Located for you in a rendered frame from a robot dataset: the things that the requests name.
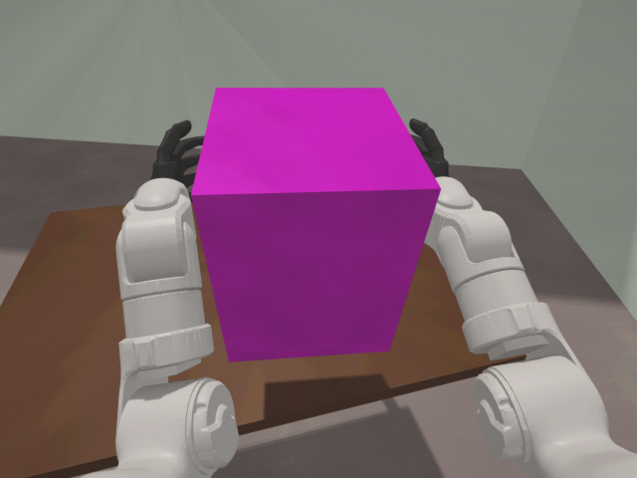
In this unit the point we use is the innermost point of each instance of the robot left forearm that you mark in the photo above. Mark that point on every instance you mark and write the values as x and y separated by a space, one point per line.
159 281

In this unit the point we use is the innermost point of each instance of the right robot upper arm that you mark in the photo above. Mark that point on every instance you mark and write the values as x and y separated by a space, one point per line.
543 414

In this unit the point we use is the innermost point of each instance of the robot right hand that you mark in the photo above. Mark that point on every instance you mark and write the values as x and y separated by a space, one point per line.
430 147

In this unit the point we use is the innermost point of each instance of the left robot upper arm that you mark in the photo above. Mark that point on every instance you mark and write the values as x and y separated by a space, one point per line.
181 429

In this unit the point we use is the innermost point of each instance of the table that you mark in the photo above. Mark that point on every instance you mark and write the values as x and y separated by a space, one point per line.
62 319

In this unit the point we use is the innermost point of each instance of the robot right forearm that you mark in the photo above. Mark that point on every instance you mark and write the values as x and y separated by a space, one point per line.
502 315

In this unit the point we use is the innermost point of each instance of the carton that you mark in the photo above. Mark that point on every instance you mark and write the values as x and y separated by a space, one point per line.
313 205

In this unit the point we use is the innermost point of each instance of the robot left hand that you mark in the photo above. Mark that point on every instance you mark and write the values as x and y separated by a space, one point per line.
169 163

